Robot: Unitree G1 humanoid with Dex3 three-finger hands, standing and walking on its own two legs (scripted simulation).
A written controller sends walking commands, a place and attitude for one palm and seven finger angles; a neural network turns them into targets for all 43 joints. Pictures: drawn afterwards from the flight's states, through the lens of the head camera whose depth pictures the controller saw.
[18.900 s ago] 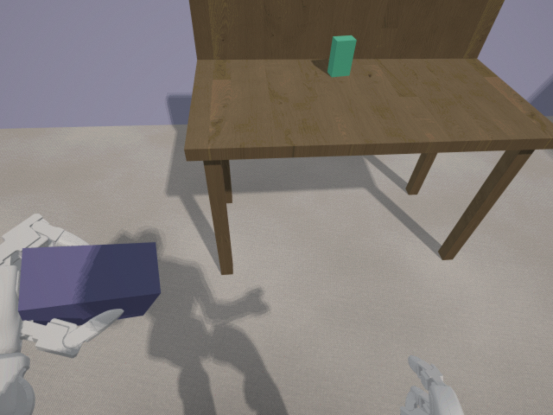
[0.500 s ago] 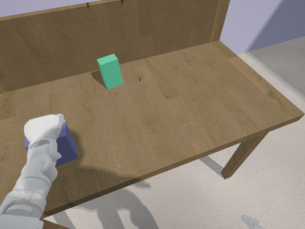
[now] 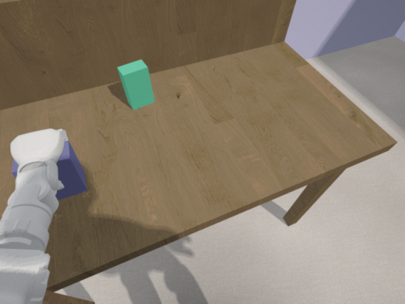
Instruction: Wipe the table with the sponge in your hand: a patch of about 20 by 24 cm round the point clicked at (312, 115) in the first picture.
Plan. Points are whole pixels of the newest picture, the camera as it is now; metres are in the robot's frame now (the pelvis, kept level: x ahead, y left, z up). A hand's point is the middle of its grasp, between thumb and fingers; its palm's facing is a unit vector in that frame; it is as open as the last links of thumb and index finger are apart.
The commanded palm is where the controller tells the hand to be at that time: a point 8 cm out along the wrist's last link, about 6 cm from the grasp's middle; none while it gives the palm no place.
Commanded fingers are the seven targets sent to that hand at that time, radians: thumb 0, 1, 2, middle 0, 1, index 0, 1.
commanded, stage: wipe forward along the first lane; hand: left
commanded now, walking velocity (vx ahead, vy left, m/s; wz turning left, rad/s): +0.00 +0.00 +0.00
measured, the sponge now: (57, 178) +0.37 +0.35 -0.02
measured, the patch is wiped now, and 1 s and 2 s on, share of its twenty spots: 0.35 0.35 0.40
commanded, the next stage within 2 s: slide across to the middle lane in 0.18 s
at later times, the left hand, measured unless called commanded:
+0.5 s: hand (50, 150) +0.42 +0.36 +0.03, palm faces -0.13 +0.01 -0.99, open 9.6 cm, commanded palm +0.40 +0.32 +0.07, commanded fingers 0.00 0.10 1.30 -1.20 -1.60 -1.20 -1.60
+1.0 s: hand (80, 146) +0.43 +0.30 +0.03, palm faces -0.10 -0.01 -0.99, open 9.6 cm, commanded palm +0.41 +0.27 +0.07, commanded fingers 0.00 0.10 1.30 -1.20 -1.60 -1.20 -1.60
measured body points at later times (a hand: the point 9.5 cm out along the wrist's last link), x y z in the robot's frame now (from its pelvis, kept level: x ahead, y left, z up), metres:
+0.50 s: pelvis +0.01 +0.02 +0.00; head +0.08 +0.03 +0.44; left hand +0.42 +0.36 +0.08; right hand +0.07 -0.25 -0.13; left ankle +0.01 +0.09 -0.72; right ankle +0.00 -0.11 -0.72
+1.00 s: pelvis +0.02 +0.01 +0.01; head +0.08 +0.02 +0.45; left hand +0.43 +0.29 +0.08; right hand +0.13 -0.24 -0.12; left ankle +0.01 +0.09 -0.72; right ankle +0.00 -0.11 -0.72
